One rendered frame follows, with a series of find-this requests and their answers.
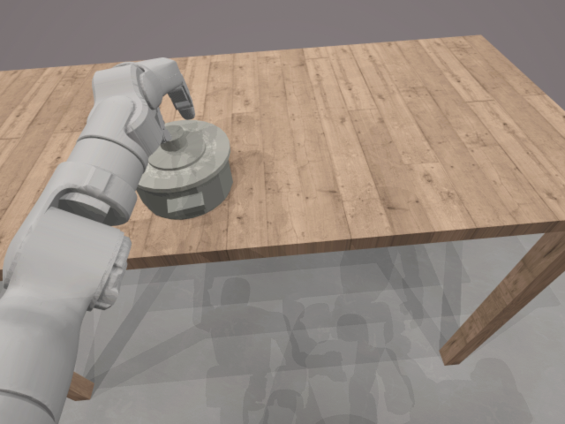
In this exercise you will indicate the pot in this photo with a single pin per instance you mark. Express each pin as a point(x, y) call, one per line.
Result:
point(190, 203)

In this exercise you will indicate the left robot hand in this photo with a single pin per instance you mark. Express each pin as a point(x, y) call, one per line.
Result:
point(173, 84)

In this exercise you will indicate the lid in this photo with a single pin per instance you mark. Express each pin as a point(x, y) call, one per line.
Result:
point(205, 153)

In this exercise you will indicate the knob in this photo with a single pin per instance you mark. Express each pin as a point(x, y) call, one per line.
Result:
point(178, 140)

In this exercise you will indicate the table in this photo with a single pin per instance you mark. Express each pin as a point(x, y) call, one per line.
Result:
point(332, 149)

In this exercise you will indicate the robot left upper arm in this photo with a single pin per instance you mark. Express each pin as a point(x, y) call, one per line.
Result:
point(70, 265)

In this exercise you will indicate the left robot forearm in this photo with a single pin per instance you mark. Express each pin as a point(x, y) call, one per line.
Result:
point(99, 179)

